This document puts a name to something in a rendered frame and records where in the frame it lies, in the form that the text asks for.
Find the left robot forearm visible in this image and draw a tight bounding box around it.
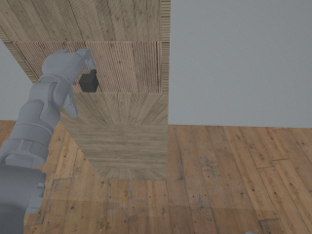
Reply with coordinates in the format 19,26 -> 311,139
0,73 -> 70,168

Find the drawer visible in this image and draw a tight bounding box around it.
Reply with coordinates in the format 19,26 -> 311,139
13,41 -> 162,94

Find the handle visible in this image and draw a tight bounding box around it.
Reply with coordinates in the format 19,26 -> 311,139
78,69 -> 98,93

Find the left robot upper arm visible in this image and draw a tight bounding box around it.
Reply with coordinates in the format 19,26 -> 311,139
0,164 -> 47,234

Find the cabinet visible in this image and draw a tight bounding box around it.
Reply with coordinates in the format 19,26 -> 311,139
0,0 -> 171,181

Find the left robot hand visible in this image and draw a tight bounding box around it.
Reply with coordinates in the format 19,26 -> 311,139
41,48 -> 96,118

